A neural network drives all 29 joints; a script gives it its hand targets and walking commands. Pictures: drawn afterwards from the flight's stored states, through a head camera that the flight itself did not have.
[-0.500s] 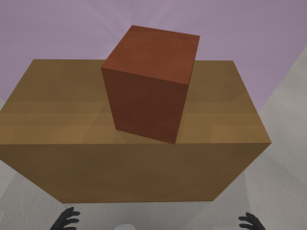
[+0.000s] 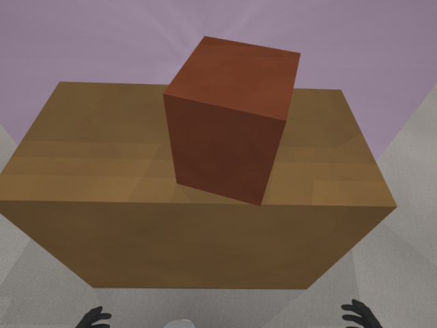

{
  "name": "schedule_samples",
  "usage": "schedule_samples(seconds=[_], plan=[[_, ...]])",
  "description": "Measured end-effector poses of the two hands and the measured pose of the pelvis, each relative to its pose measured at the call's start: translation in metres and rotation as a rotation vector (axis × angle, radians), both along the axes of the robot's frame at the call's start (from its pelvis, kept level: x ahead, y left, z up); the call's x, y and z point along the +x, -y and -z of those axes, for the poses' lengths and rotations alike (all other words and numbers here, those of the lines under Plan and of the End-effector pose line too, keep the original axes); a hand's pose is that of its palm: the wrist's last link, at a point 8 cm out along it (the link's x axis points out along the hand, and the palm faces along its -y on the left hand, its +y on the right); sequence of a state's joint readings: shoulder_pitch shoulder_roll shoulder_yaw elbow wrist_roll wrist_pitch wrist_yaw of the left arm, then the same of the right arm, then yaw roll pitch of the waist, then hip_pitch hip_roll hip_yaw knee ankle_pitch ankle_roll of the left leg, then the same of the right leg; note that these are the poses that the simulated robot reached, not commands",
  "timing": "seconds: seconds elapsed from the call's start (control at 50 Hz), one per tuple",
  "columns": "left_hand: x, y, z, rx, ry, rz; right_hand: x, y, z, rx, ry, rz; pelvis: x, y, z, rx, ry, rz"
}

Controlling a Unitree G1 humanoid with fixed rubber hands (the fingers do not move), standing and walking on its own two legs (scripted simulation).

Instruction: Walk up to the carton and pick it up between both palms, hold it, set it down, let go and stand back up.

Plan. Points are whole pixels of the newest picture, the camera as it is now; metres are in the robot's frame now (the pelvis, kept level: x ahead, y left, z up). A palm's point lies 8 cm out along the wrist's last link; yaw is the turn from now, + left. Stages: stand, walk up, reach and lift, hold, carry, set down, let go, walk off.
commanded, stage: walk up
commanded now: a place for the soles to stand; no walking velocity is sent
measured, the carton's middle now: (233, 123) +0.50 -0.01 +0.08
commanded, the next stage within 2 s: reach and lift in 0.34 s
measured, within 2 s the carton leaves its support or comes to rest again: neither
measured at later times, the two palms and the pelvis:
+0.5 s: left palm (86, 324) +0.14 +0.26 -0.09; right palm out of the picture +0.14 -0.25 -0.08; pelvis -0.02 +0.00 +0.00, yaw -3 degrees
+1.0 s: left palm (92, 289) +0.19 +0.24 -0.03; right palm (361, 312) +0.15 -0.21 +0.00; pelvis -0.01 +0.02 +0.03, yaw -6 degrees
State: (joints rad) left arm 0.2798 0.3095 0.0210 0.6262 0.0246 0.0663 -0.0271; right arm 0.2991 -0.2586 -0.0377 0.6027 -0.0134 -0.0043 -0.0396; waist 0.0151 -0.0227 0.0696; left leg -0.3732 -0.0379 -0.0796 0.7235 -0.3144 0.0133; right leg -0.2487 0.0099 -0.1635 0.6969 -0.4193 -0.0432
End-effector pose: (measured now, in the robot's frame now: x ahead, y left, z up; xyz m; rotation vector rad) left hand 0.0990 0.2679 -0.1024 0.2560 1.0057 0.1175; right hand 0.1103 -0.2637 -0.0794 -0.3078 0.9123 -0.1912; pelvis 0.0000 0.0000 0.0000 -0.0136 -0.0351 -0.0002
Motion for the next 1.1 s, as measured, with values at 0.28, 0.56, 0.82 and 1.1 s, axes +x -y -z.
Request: schedule_samples(seconds=[0.28,0.56,0.82,1.1], plan=[[-0.004,0.005,-0.011,0.002,0.032,-0.032,0.014,-0.008,0.003,0.037,-0.003,-0.030,0.002,0.001,-0.006,0.000,0.015,-0.025],[0.069,0.031,-0.029,-0.039,0.158,0.013,0.023,-0.019,-0.007,0.103,0.164,-0.038,-0.018,0.005,-0.006,0.018,0.035,0.067],[0.080,0.036,-0.049,-0.094,0.206,0.032,0.017,-0.023,-0.064,0.049,0.289,0.037,-0.015,0.000,-0.023,0.017,0.095,0.105],[0.092,0.030,-0.080,-0.134,0.344,0.061,0.049,-0.061,-0.076,0.141,0.386,0.057,0.003,-0.029,-0.029,0.010,0.083,0.118]])
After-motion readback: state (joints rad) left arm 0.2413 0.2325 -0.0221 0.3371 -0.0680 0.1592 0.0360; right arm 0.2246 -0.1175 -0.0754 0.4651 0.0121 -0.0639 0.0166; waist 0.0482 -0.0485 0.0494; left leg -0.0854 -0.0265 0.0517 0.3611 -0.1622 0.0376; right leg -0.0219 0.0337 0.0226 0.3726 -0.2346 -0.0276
